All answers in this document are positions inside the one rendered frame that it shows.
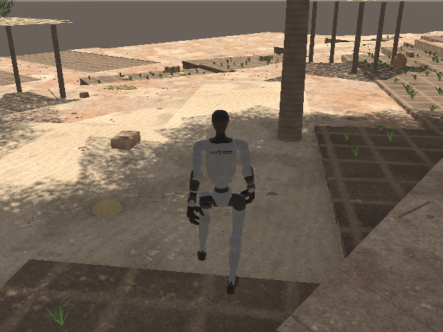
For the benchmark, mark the robot right forearm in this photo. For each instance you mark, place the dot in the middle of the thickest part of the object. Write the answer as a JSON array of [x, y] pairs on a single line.
[[250, 183]]

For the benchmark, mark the left robot upper arm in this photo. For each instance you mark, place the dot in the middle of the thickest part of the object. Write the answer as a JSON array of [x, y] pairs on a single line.
[[197, 158]]

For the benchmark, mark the robot left forearm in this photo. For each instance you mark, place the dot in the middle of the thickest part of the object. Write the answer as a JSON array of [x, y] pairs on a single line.
[[193, 191]]

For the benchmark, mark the right robot shin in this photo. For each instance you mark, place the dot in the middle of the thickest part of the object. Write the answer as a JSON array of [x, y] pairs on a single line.
[[234, 256]]

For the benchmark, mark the robot head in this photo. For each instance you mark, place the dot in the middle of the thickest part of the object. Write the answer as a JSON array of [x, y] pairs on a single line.
[[220, 120]]

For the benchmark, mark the left robot hand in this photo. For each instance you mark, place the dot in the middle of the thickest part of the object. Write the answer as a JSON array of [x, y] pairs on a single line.
[[191, 215]]

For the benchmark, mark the right robot hand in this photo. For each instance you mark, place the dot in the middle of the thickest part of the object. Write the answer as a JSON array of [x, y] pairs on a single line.
[[251, 195]]

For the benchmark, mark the right robot upper arm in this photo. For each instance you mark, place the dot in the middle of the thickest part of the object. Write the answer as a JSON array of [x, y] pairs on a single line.
[[242, 146]]

